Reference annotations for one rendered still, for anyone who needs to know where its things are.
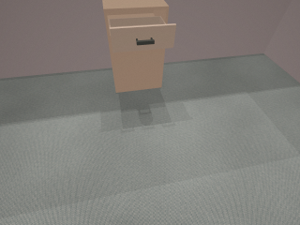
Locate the cabinet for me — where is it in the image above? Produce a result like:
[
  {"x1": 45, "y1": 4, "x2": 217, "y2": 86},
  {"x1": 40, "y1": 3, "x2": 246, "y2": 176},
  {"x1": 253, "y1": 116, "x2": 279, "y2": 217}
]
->
[{"x1": 102, "y1": 0, "x2": 169, "y2": 93}]

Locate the handle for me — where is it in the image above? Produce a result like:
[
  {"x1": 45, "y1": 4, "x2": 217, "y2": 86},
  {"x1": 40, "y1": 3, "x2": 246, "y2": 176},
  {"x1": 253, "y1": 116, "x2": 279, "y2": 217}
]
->
[{"x1": 136, "y1": 37, "x2": 155, "y2": 46}]

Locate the drawer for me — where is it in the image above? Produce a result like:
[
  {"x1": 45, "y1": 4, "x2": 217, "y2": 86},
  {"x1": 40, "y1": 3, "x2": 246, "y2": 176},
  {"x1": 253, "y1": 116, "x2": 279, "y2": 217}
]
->
[{"x1": 108, "y1": 16, "x2": 176, "y2": 53}]

